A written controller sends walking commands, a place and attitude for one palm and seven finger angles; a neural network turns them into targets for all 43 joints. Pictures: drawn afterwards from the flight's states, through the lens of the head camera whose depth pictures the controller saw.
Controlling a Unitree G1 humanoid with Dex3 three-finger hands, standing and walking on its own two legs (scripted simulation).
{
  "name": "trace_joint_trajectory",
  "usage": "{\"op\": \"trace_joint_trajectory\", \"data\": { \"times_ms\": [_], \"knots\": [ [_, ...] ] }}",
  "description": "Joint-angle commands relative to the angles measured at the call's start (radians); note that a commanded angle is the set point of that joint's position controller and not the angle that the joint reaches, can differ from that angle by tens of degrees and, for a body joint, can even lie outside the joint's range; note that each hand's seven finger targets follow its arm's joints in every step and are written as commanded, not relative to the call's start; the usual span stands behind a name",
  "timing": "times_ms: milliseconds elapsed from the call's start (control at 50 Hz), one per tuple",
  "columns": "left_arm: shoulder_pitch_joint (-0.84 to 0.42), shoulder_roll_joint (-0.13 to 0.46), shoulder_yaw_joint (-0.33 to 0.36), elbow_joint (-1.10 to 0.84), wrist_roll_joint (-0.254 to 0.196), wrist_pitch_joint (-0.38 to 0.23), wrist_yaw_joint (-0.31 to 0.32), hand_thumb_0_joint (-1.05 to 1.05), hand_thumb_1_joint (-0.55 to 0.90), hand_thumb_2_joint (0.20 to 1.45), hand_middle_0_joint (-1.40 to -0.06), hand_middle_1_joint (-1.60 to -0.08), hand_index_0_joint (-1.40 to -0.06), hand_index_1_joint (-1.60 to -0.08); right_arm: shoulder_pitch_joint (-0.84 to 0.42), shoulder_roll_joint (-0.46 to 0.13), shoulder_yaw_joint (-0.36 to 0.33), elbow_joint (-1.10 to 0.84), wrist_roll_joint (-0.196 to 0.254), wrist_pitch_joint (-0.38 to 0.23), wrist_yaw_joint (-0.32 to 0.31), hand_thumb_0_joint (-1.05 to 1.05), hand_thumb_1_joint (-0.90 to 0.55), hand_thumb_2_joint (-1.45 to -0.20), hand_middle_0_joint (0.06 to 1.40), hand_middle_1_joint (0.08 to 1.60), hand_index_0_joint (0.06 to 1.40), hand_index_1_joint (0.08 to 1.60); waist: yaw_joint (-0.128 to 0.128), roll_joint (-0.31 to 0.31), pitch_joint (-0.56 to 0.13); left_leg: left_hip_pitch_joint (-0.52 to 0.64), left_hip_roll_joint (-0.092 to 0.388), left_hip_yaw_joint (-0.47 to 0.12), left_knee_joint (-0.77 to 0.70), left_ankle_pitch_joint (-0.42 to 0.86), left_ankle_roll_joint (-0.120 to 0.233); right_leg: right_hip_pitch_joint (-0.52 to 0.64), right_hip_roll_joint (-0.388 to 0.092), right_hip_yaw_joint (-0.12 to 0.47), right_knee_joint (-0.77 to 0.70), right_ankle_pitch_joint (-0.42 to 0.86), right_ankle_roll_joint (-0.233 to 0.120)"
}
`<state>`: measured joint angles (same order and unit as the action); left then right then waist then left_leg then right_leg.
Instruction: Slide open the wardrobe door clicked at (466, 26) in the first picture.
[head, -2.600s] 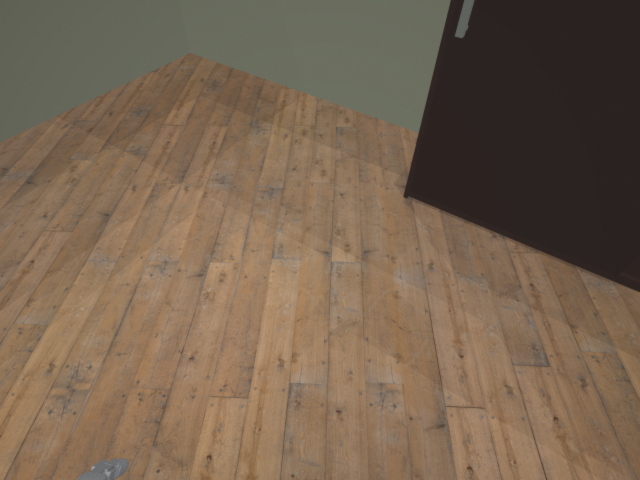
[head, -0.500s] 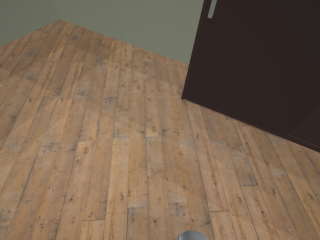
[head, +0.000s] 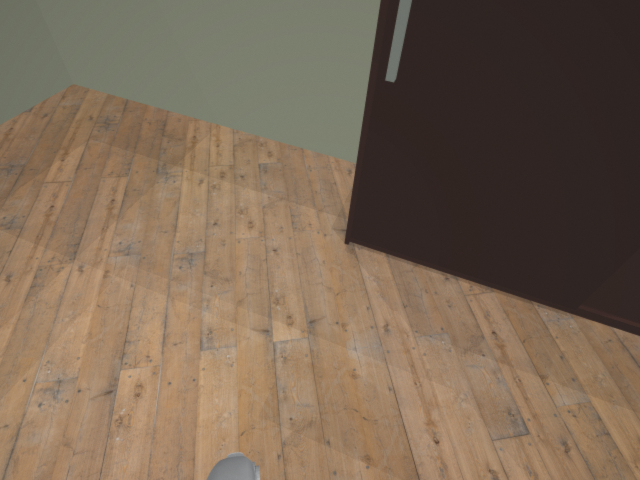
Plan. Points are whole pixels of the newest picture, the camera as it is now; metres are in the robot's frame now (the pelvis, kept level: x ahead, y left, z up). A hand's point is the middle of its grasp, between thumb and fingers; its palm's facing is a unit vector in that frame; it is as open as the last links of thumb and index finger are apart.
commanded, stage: walk to a spot facing it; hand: left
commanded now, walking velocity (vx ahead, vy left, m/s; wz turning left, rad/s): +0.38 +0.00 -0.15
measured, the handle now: (404, 14) +1.09 -0.15 +0.15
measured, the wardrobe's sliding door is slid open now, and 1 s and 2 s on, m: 0.00 0.00 0.00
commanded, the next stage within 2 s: take the last steps up to it in 0.44 s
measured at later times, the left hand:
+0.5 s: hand (209, 367) +0.32 +0.20 -0.16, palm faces -0.18 -0.96 -0.20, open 7.4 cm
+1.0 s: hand (269, 307) +0.44 +0.11 -0.16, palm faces -0.22 -0.96 -0.19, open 7.3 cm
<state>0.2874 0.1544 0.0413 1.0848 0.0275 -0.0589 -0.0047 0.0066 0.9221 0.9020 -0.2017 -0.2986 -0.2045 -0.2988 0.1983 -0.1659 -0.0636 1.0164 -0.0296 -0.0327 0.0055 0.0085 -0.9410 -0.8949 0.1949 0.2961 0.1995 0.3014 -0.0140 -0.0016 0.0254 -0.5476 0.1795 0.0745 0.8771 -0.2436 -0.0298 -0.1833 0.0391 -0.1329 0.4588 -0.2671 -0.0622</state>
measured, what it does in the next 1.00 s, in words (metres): walks ahead, turning right: left foot, then right foot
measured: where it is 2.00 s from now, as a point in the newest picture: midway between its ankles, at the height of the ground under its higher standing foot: (357, 364)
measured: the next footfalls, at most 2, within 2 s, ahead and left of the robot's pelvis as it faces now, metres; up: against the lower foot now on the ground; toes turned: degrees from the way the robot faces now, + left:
left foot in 0.12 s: +0.19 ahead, +0.16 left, +0.00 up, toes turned +10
right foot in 0.58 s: +0.37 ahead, -0.14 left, +0.00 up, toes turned -24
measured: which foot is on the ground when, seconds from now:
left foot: up 0.00-0.10, down 0.12-0.58, up 0.60-1.00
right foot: down 0.00-0.12, up 0.14-0.56, down 0.58-1.00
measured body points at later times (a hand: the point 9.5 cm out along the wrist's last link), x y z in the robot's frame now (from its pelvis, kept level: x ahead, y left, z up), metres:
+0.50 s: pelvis +0.21 +0.02 +0.00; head +0.24 +0.00 +0.45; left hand +0.33 +0.25 -0.14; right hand +0.12 -0.19 -0.16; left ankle +0.15 +0.15 -0.74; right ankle +0.31 -0.13 -0.70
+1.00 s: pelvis +0.35 -0.05 +0.01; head +0.35 -0.06 +0.46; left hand +0.45 +0.16 -0.14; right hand +0.36 -0.30 -0.14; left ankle +0.45 +0.07 -0.70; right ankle +0.34 -0.12 -0.74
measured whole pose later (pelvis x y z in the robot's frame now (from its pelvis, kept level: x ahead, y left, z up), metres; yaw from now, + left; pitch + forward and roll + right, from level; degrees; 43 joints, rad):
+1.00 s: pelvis +0.35 -0.05 +0.01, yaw -18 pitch +0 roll -1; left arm 0.27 0.16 0.05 1.06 0.02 -0.05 -0.01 0.00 0.92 0.90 -0.20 -0.30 -0.21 -0.30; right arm 0.19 -0.17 -0.06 1.02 -0.03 0.00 0.02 0.00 -0.91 -0.90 0.19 0.30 0.20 0.30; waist 0.02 0.02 0.00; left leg -0.44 0.13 0.09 0.77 -0.30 -0.05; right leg -0.17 0.04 -0.14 0.37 -0.20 -0.08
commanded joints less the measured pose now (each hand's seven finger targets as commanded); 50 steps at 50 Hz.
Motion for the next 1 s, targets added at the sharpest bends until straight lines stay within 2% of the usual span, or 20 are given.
{"op": "trace_joint_trajectory", "data": {
  "times_ms": [0,20,60,80,100,120,140,180,240,360,460,500,520,540,560,580,620,660,700,980],
  "knots": [
    [0.064,0.162,0.038,-0.037,0.001,-0.019,0.008,0.0,0.9,0.9,-0.2,-0.3,-0.2,-0.3,0.015,-0.02,0.006,-0.044,0.007,-0.025,0.022,0.0,-0.9,-0.9,0.2,0.3,0.2,0.3,0.021,-0.081,0.065,0.135,-0.037,0.038,-0.184,0.024,0.002,-0.092,-0.272,0.218,-0.218,-0.031,-0.107],
    [0.079,0.158,0.038,-0.034,-0.001,-0.017,0.006,0.0,0.9,0.9,-0.2,-0.3,-0.2,-0.3,0.001,-0.029,0.005,-0.046,0.006,-0.028,0.021,0.0,-0.9,-0.9,0.2,0.3,0.2,0.3,0.027,-0.071,0.074,0.169,-0.057,0.066,-0.221,0.029,0.003,-0.085,-0.264,0.218,-0.204,-0.01,-0.099],
    [0.077,0.149,0.041,-0.031,-0.006,-0.01,0.007,0.0,0.9,0.9,-0.2,-0.3,-0.2,-0.3,0.082,-0.063,-0.004,-0.02,0.004,-0.039,0.012,0.0,-0.9,-0.9,0.2,0.3,0.2,0.3,-0.022,-0.011,0.047,0.36,-0.081,0.09,-0.34,0.041,0.007,-0.12,-0.226,0.182,-0.073,0.052,-0.07],
    [0.083,0.118,0.038,-0.037,-0.007,-0.009,0.004,0.0,0.9,0.9,-0.2,-0.3,-0.2,-0.3,0.207,-0.123,-0.019,0.016,-0.001,-0.047,0.001,0.0,-0.9,-0.9,0.2,0.3,0.2,0.3,-0.071,0.114,-0.016,0.546,-0.023,-0.007,-0.419,-0.007,0.032,-0.192,-0.162,0.132,0.152,0.102,-0.036],
    [0.098,0.056,0.031,-0.059,-0.015,-0.008,-0.002,0.0,0.9,0.9,-0.2,-0.3,-0.2,-0.3,0.353,-0.24,-0.046,0.046,-0.017,-0.053,-0.009,0.0,-0.9,-0.9,0.2,0.3,0.2,0.3,-0.108,0.352,-0.093,0.698,0.237,-0.342,-0.546,-0.056,0.122,-0.373,-0.046,0.007,0.488,-0.155,0.02],
    [0.055,0.074,0.031,-0.091,-0.006,-0.012,0.002,0.0,0.9,0.9,-0.2,-0.3,-0.2,-0.3,0.387,-0.25,-0.04,0.055,-0.013,-0.04,-0.013,0.0,-0.9,-0.9,0.2,0.3,0.2,0.3,-0.115,0.35,-0.096,0.674,0.33,-0.48,-0.651,-0.154,0.175,-0.455,-0.035,0.074,0.691,-0.317,0.016],
    [0.0,0.08,0.034,-0.094,-0.003,-0.008,0.004,0.0,0.9,0.9,-0.2,-0.3,-0.2,-0.3,0.323,-0.204,-0.03,0.047,-0.007,-0.04,-0.02,0.0,-0.9,-0.9,0.2,0.3,0.2,0.3,-0.103,0.253,-0.04,0.596,0.329,-0.451,-0.673,-0.202,0.174,-0.509,-0.085,0.119,0.805,-0.24,0.011],
    [-0.008,0.067,0.039,-0.073,0.002,0.003,-0.013,0.0,0.9,0.9,-0.2,-0.3,-0.2,-0.3,0.193,-0.113,-0.005,0.014,-0.003,-0.051,-0.023,0.0,-0.9,-0.9,0.2,0.3,0.2,0.3,-0.035,0.116,0.056,0.448,0.257,-0.261,-0.694,-0.14,0.128,-0.503,-0.156,0.135,0.816,-0.078,0.021],
    [0.036,0.028,0.045,-0.062,0.007,0.038,-0.016,0.0,0.9,0.9,-0.2,-0.3,-0.2,-0.3,0.167,-0.073,-0.003,0.014,-0.003,-0.064,-0.032,0.0,-0.9,-0.9,0.2,0.3,0.2,0.3,0.009,0.105,0.044,0.396,0.205,-0.047,-0.686,0.064,0.114,-0.447,-0.171,0.124,0.769,-0.003,0.047],
    [-0.09,0.025,0.046,-0.136,0.005,0.064,-0.038,0.0,0.9,0.9,-0.2,-0.3,-0.2,-0.3,0.181,-0.112,-0.014,0.028,0.002,-0.059,-0.032,0.0,-0.9,-0.9,0.2,0.3,0.2,0.3,0.003,0.12,0.083,0.465,0.189,0.13,-0.698,0.146,0.126,-0.484,-0.193,0.058,0.475,0.066,0.076],
    [-0.162,0.036,0.046,-0.171,0.003,0.054,-0.041,0.0,0.9,0.9,-0.2,-0.3,-0.2,-0.3,0.202,-0.14,-0.025,0.031,-0.002,-0.041,-0.026,0.0,-0.9,-0.9,0.2,0.3,0.2,0.3,-0.014,0.148,0.089,0.515,0.191,0.216,-0.599,0.3,0.104,-0.368,-0.126,-0.013,0.255,0.076,0.045],
    [-0.092,0.068,0.052,-0.158,0.005,0.043,-0.039,0.0,0.9,0.9,-0.2,-0.3,-0.2,-0.3,0.183,-0.165,-0.032,0.017,0.0,-0.036,-0.025,0.0,-0.9,-0.9,0.2,0.3,0.2,0.3,0.029,0.145,0.03,0.528,0.194,0.249,-0.43,0.522,0.086,-0.222,-0.073,-0.05,0.195,0.036,0.016],
    [0.023,0.096,0.058,-0.121,0.008,0.033,-0.033,0.0,0.9,0.9,-0.2,-0.3,-0.2,-0.3,0.167,-0.171,-0.029,0.01,0.004,-0.032,-0.023,0.0,-0.9,-0.9,0.2,0.3,0.2,0.3,0.086,0.101,-0.029,0.465,0.162,0.27,-0.254,0.588,0.062,-0.034,-0.036,-0.077,0.137,0.084,0.003],
    [0.165,0.179,0.078,-0.083,0.01,0.015,-0.023,0.0,0.9,0.9,-0.2,-0.3,-0.2,-0.3,0.17,-0.151,-0.021,0.001,0.014,-0.031,-0.013,0.0,-0.9,-0.9,0.2,0.3,0.2,0.3,0.157,-0.032,-0.135,0.294,0.113,0.267,0.015,0.422,0.02,0.236,-0.122,0.031,0.077,0.215,-0.024],
    [0.255,0.326,0.108,-0.068,0.005,0.003,-0.007,0.0,0.9,0.9,-0.2,-0.3,-0.2,-0.3,0.21,-0.065,-0.003,-0.037,0.027,-0.034,-0.009,0.0,-0.9,-0.9,0.2,0.3,0.2,0.3,0.159,-0.336,-0.27,-0.025,-0.066,0.216,0.375,-0.32,-0.034,0.466,-0.445,0.522,-0.003,0.467,-0.151],
    [0.253,0.338,0.104,-0.071,-0.023,0.013,0.008,0.0,0.9,0.9,-0.2,-0.3,-0.2,-0.3,0.145,-0.097,-0.004,-0.059,0.029,-0.026,-0.023,0.0,-0.9,-0.9,0.2,0.3,0.2,0.3,0.16,-0.208,-0.265,-0.065,-0.065,0.042,0.494,-0.374,-0.018,0.397,-0.499,0.587,-0.086,0.583,-0.208],
    [0.071,0.255,0.078,-0.116,-0.021,0.017,0.013,0.0,0.9,0.9,-0.2,-0.3,-0.2,-0.3,0.118,-0.093,-0.008,-0.044,0.015,-0.016,-0.024,0.0,-0.9,-0.9,0.2,0.3,0.2,0.3,0.088,-0.161,-0.142,-0.065,-0.008,-0.046,0.532,-0.195,-0.013,0.164,-0.435,0.497,-0.162,0.234,-0.158],
    [-0.036,0.176,0.051,-0.134,-0.015,0.009,0.016,0.0,0.9,0.9,-0.2,-0.3,-0.2,-0.3,0.129,-0.077,-0.003,-0.011,0.0,0.007,-0.018,0.0,-0.9,-0.9,0.2,0.3,0.2,0.3,0.025,-0.081,-0.041,0.014,0.016,-0.039,0.435,-0.079,-0.015,-0.064,-0.353,0.339,-0.214,0.126,-0.11],
    [-0.066,0.156,0.044,-0.132,-0.007,0.002,0.019,0.0,0.9,0.9,-0.2,-0.3,-0.2,-0.3,0.198,-0.061,-0.001,0.017,-0.006,0.021,-0.013,0.0,-0.9,-0.9,0.2,0.3,0.2,0.3,-0.017,-0.08,-0.055,0.058,0.006,-0.026,0.34,-0.038,-0.022,-0.105,-0.303,0.244,-0.231,0.105,-0.095],
    [0.068,0.166,0.043,-0.04,-0.004,-0.005,0.01,0.0,0.9,0.9,-0.2,-0.3,-0.2,-0.3,-0.024,-0.053,0.005,-0.056,0.007,0.0,0.012,0.0,-0.9,-0.9,0.2,0.3,0.2,0.3,0.05,-0.081,0.034,0.104,-0.056,0.014,-0.209,-0.073,0.003,0.027,-0.319,0.29,-0.281,-0.065,-0.134]
  ]
}}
